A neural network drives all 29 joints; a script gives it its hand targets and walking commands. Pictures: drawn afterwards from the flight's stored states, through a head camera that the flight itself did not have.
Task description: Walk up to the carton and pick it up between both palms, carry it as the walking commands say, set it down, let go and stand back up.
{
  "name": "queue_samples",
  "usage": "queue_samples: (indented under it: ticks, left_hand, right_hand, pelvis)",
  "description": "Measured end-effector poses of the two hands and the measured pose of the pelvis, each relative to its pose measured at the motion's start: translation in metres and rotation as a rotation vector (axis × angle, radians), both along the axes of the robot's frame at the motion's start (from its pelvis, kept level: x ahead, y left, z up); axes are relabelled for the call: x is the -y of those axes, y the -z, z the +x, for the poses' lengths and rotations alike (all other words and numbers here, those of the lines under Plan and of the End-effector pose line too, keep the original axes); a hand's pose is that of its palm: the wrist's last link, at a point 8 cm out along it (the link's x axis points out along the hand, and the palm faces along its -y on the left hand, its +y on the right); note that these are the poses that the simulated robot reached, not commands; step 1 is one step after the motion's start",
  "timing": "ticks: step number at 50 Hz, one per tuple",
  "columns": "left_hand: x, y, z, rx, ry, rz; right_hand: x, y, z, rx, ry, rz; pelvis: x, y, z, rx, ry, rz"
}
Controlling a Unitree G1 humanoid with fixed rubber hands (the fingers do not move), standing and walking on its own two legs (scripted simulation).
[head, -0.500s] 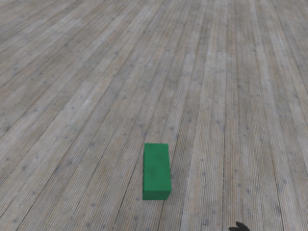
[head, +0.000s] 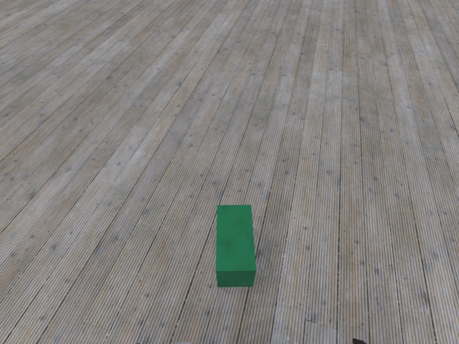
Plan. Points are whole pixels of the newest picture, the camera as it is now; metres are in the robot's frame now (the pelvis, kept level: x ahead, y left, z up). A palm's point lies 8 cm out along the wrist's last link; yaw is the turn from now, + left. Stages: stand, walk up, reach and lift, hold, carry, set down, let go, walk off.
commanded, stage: walk up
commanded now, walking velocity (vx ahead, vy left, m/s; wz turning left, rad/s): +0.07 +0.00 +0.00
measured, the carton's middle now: (234, 245) +0.60 -0.02 -0.68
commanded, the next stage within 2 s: none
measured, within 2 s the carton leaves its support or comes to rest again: neither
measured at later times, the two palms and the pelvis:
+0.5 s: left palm (99, 323) +0.18 +0.27 -0.15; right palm out of the picture +0.10 -0.25 -0.10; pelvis +0.10 +0.02 +0.00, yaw +1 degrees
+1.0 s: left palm (115, 273) +0.28 +0.27 -0.16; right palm (353, 269) +0.27 -0.25 -0.10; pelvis +0.21 +0.02 +0.00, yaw -1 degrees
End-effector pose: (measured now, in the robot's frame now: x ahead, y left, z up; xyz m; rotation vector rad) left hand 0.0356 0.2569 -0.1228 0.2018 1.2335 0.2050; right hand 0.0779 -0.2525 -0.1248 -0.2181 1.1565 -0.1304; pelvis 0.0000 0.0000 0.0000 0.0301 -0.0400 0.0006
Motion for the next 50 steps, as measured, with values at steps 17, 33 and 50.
queue_samples:
  ticks: [17,33,50]
  left_hand:
    - [-0.035,0.012,0.053,0.031,0.019,-0.04]
    - [0.004,0.022,0.199,0.063,0.047,-0.036]
    - [-0.011,0.034,0.248,0.032,0.037,-0.09]
  right_hand:
    - [-0.027,-0.009,0.005,-0.041,0.023,-0.056]
    - [0.016,0.001,0.104,-0.14,0.039,-0.086]
    - [-0.002,-0.027,0.194,-0.016,0.059,-0.148]
  pelvis:
    - [-0.035,0.002,0.043,-0.023,-0.011,-0.1]
    - [0.002,0.011,0.165,-0.095,-0.025,-0.044]
    - [-0.017,0.004,0.21,-0.008,0.02,-0.131]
